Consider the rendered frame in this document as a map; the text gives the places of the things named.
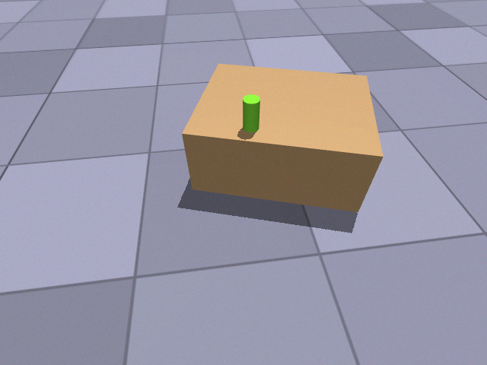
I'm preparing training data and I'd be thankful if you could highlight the can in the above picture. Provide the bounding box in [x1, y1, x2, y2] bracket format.
[243, 94, 260, 132]

